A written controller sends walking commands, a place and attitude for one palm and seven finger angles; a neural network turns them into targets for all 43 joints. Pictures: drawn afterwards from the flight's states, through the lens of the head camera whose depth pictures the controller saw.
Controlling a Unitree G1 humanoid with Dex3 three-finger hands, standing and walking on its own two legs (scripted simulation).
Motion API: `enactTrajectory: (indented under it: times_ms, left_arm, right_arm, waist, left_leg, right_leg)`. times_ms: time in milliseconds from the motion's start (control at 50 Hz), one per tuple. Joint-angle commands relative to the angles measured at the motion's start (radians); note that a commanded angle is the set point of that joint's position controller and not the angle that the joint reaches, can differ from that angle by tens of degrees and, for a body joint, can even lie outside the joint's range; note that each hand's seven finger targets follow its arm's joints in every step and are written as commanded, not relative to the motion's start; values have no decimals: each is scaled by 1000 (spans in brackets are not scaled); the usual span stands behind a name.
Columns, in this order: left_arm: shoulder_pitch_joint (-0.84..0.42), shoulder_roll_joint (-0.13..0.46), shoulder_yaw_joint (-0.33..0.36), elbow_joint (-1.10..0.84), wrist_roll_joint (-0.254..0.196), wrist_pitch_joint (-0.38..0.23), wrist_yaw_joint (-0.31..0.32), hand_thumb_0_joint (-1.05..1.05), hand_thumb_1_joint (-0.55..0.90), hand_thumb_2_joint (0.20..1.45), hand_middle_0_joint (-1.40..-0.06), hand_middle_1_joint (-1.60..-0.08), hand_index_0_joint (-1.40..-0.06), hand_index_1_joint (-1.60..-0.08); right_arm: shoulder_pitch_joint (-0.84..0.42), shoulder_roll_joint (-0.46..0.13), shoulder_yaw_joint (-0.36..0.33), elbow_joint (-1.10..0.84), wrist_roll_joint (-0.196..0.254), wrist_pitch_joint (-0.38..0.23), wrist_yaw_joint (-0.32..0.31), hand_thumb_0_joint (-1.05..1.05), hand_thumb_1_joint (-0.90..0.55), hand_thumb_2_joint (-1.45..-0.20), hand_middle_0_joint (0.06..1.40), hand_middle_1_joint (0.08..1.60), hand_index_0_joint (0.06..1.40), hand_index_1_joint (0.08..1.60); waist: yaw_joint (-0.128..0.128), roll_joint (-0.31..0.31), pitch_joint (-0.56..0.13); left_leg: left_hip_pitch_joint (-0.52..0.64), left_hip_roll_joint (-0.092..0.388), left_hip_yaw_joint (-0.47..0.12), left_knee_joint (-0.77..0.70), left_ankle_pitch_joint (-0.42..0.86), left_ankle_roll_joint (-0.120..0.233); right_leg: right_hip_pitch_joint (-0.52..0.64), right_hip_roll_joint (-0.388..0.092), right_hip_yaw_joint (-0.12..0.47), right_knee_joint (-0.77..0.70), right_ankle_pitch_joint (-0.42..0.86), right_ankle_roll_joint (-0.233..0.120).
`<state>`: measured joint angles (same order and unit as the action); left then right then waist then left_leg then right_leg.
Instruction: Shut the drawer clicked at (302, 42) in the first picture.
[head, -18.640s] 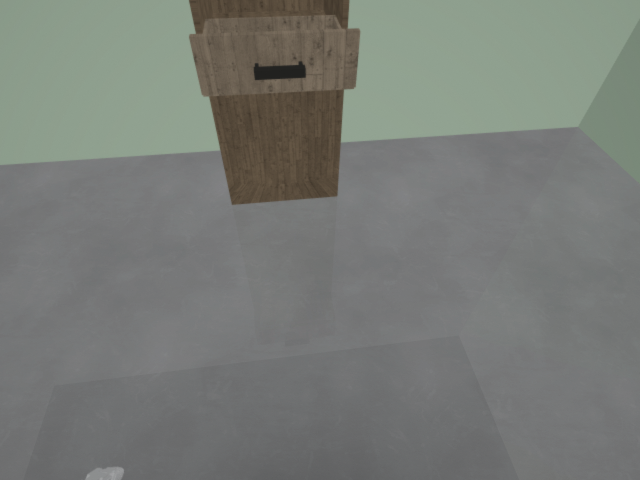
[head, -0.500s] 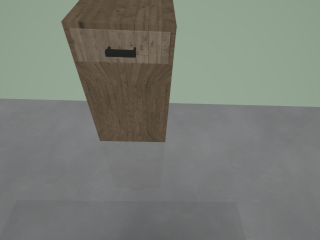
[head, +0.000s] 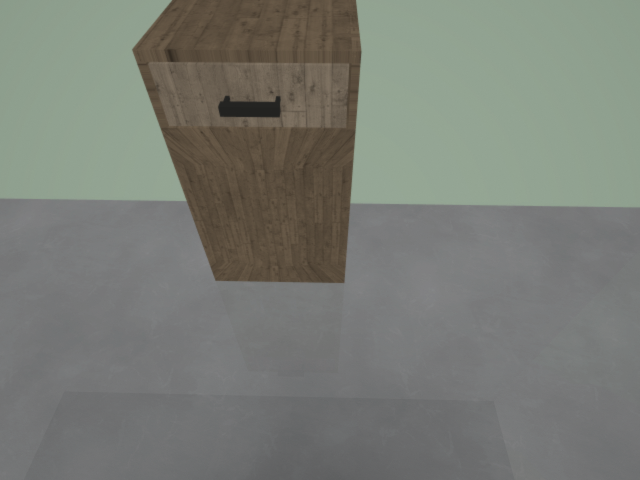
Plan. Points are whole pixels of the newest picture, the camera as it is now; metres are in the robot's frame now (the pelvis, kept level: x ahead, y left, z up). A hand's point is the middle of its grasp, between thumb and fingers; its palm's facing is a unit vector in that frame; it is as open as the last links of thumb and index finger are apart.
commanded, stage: let the arm hang, fingers relaxed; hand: left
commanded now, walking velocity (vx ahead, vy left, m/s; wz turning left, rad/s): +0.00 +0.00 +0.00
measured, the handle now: (251, 104) +0.89 +0.21 +0.00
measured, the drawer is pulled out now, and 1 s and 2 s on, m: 0.00 0.00 0.00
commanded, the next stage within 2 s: look to check the result in 0.34 s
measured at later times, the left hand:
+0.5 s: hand out of the picture -0.01 +0.15 -0.18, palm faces +0.05 -0.98 -0.18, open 7.4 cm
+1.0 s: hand out of the picture +0.01 +0.15 -0.18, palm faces +0.04 -0.98 -0.18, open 7.4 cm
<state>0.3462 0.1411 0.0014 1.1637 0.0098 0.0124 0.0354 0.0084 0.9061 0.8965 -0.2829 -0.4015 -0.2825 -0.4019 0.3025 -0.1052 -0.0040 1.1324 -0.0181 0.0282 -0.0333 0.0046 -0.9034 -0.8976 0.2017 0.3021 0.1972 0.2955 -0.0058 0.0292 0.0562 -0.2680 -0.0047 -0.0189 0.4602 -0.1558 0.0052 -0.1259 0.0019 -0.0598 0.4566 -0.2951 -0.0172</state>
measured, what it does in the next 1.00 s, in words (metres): stands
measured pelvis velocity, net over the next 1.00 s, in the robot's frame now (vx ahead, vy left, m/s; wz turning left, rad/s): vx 0.02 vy -0.02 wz -0.01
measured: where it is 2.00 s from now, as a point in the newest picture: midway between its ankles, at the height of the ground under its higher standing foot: outside the picture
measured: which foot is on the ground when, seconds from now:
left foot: down 0.00-1.00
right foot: down 0.00-1.00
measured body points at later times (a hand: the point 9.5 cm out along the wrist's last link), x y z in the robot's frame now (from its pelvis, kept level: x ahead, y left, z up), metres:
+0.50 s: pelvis +0.01 -0.01 +0.00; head +0.02 -0.01 +0.45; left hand -0.01 +0.20 -0.16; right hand -0.01 -0.22 -0.16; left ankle +0.06 +0.12 -0.74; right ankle -0.03 -0.11 -0.74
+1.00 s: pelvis +0.02 -0.02 +0.00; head +0.04 -0.02 +0.45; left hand +0.01 +0.20 -0.16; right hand +0.01 -0.23 -0.16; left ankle +0.06 +0.12 -0.74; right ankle -0.03 -0.11 -0.74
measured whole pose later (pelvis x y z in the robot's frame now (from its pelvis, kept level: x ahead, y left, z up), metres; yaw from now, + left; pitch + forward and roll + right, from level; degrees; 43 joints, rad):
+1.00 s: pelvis +0.02 -0.02 +0.00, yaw +0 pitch -2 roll +0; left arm 0.30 0.12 0.01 1.15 0.01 -0.01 0.04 0.01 0.91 0.90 -0.20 -0.30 -0.20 -0.30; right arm 0.27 -0.13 -0.01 1.15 -0.02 0.01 -0.05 0.00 -0.91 -0.90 0.20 0.30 0.20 0.30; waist -0.01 0.01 0.06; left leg -0.23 0.01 -0.02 0.45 -0.19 -0.02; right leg -0.07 0.02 -0.06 0.41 -0.31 -0.03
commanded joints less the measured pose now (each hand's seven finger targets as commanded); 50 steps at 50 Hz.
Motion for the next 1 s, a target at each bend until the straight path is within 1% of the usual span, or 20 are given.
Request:
enactTrajectory:
  times_ms: [0,60,100,120,180,240,280,300,360,460,540,560,600,640,700,760,820,860,940,980]
  left_arm:
    - [72,76,19,-16,-2,-15,7,0,900,900,-200,-300,-200,-300]
    - [76,64,22,-19,-2,-17,9,0,900,900,-200,-300,-200,-300]
    - [65,58,24,-23,-2,-19,10,0,900,900,-200,-300,-200,-300]
    - [63,56,26,-25,-2,-20,11,0,900,900,-200,-300,-200,-300]
    - [60,53,29,-25,-4,-20,11,0,900,900,-200,-300,-200,-300]
    - [65,53,29,-26,-2,-22,11,0,900,900,-200,-300,-200,-300]
    - [60,51,29,-26,-4,-23,11,0,900,900,-200,-300,-200,-300]
    - [57,49,29,-27,-4,-24,10,0,900,900,-200,-300,-200,-300]
    - [56,56,30,-27,-4,-23,10,0,900,900,-200,-300,-200,-300]
    - [58,62,29,-25,-5,-25,10,0,900,900,-200,-300,-200,-300]
    - [62,66,28,-25,-4,-26,11,0,900,900,-200,-300,-200,-300]
    - [56,66,27,-25,-5,-24,11,0,900,900,-200,-300,-200,-300]
    - [57,65,26,-22,-5,-24,9,0,900,900,-200,-300,-200,-300]
    - [59,69,25,-22,-4,-24,10,0,900,900,-200,-300,-200,-300]
    - [52,70,27,-22,-5,-25,9,0,900,900,-200,-300,-200,-300]
    - [52,73,26,-24,-5,-26,9,0,900,900,-200,-300,-200,-300]
    - [50,74,28,-24,-6,-27,9,0,900,900,-200,-300,-200,-300]
    - [44,77,28,-26,-5,-28,10,0,900,900,-200,-300,-200,-300]
    - [43,78,29,-25,-5,-28,10,0,900,900,-200,-300,-200,-300]
    - [36,79,30,-28,-5,-28,9,0,900,900,-200,-300,-200,-300]
  right_arm:
    - [83,-89,-23,-8,1,-15,-7,0,-900,-900,200,300,200,300]
    - [80,-76,-23,-2,1,-18,-9,0,-900,-900,200,300,200,300]
    - [87,-69,-23,0,0,-19,-10,0,-900,-900,200,300,200,300]
    - [90,-69,-24,0,0,-21,-10,0,-900,-900,200,300,200,300]
    - [87,-67,-24,-2,1,-25,-13,0,-900,-900,200,300,200,300]
    - [83,-72,-26,-7,2,-26,-16,0,-900,-900,200,300,200,300]
    - [86,-72,-25,-5,2,-25,-16,0,-900,-900,200,300,200,300]
    - [84,-74,-26,-5,1,-25,-17,0,-900,-900,200,300,200,300]
    - [86,-77,-26,-6,2,-23,-16,0,-900,-900,200,300,200,300]
    - [76,-83,-26,-6,3,-22,-16,0,-900,-900,200,300,200,300]
    - [67,-92,-27,-5,4,-22,-16,0,-900,-900,200,300,200,300]
    - [72,-89,-24,-2,3,-21,-16,0,-900,-900,200,300,200,300]
    - [65,-92,-24,-2,3,-21,-16,0,-900,-900,200,300,200,300]
    - [61,-96,-25,-4,4,-20,-15,0,-900,-900,200,300,200,300]
    - [58,-98,-24,-2,3,-22,-15,0,-900,-900,200,300,200,300]
    - [52,-99,-24,-3,3,-23,-15,0,-900,-900,200,300,200,300]
    - [49,-103,-24,-2,4,-27,-17,0,-900,-900,200,300,200,300]
    - [46,-105,-24,-1,4,-27,-17,0,-900,-900,200,300,200,300]
    - [38,-111,-24,-3,5,-27,-18,0,-900,-900,200,300,200,300]
    - [42,-109,-23,0,3,-28,-18,0,-900,-900,200,300,200,300]
  waist:
    - [-2,-26,69]
    - [2,-42,76]
    - [-2,-31,84]
    - [-3,-15,78]
    - [1,-1,59]
    - [3,-4,60]
    - [-1,-13,50]
    - [-2,-1,59]
    - [-4,-13,55]
    - [-2,-34,49]
    - [-2,-27,49]
    - [-5,-16,54]
    - [-3,-11,62]
    - [-1,-22,67]
    - [-3,-33,56]
    - [-1,-24,50]
    - [-1,-22,30]
    - [-1,-29,34]
    - [1,-28,39]
    - [-1,-14,38]
  left_leg:
    - [43,79,-71,-78,1,34]
    - [41,76,-64,-65,25,32]
    - [35,74,-61,-60,38,30]
    - [38,75,-63,-61,47,31]
    - [41,80,-64,-61,72,31]
    - [47,80,-62,-50,97,31]
    - [58,82,-60,-49,93,30]
    - [60,83,-57,-49,96,29]
    - [63,85,-58,-50,81,29]
    - [73,85,-50,-41,101,27]
    - [86,87,-48,-40,112,25]
    - [81,88,-50,-46,105,26]
    - [81,89,-51,-53,92,26]
    - [82,88,-55,-53,83,26]
    - [81,89,-50,-53,94,26]
    - [85,89,-52,-53,96,26]
    - [97,92,-52,-54,133,27]
    - [97,93,-51,-53,147,28]
    - [99,92,-52,-57,142,26]
    - [97,93,-51,-62,140,26]
  right_leg:
    - [-142,-88,83,-129,-33,-42]
    - [-140,-93,81,-133,-16,-41]
    - [-138,-94,85,-135,-9,-43]
    - [-132,-93,83,-131,0,-44]
    - [-106,-91,80,-123,34,-41]
    - [-101,-92,81,-128,65,-40]
    - [-96,-94,83,-133,67,-41]
    - [-102,-93,85,-134,73,-41]
    - [-101,-92,84,-141,53,-40]
    - [-93,-97,87,-149,89,-38]
    - [-95,-96,86,-149,104,-37]
    - [-91,-95,84,-148,91,-38]
    - [-98,-94,84,-151,75,-37]
    - [-107,-90,90,-157,56,-36]
    - [-90,-93,86,-155,77,-34]
    - [-88,-95,88,-156,77,-34]
    - [-66,-96,84,-145,134,-32]
    - [-61,-95,82,-141,164,-30]
    - [-63,-94,84,-145,156,-29]
    - [-55,-95,83,-147,147,-30]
